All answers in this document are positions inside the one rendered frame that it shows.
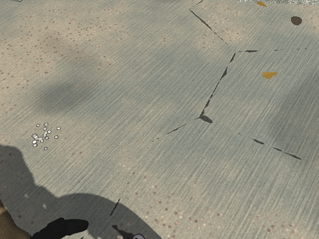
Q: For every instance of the left robot hand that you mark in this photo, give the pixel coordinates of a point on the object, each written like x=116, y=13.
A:
x=60, y=228

